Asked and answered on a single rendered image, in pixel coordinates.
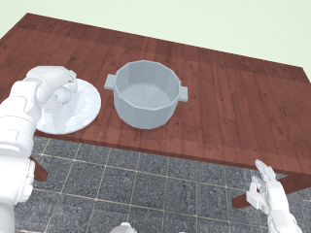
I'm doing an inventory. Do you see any left robot shin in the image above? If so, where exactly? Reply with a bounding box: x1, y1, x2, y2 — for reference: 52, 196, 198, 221
121, 222, 131, 227

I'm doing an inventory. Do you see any robot left hand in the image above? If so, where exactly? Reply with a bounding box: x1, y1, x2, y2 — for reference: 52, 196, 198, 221
26, 66, 78, 110

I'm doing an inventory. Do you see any lid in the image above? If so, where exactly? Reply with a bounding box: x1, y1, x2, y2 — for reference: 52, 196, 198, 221
36, 79, 101, 135

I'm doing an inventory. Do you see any robot left forearm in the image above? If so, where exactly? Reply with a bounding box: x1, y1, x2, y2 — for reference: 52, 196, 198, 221
0, 75, 53, 158

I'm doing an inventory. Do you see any left robot upper arm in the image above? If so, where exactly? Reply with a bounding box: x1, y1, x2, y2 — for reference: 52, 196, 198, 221
0, 154, 36, 233

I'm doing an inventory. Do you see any pot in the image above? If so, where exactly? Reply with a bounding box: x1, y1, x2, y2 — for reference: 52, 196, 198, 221
104, 60, 189, 129

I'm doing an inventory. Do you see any robot right hand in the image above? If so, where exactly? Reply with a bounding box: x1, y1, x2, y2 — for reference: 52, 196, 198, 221
246, 159, 290, 215

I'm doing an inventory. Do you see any table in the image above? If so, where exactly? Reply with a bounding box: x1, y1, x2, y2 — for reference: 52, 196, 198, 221
0, 13, 311, 209

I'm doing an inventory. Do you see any robot right forearm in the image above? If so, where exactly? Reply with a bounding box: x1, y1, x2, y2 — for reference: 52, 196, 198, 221
267, 210, 302, 233

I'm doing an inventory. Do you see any knob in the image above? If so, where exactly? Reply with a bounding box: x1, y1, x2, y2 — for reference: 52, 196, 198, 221
53, 86, 72, 105

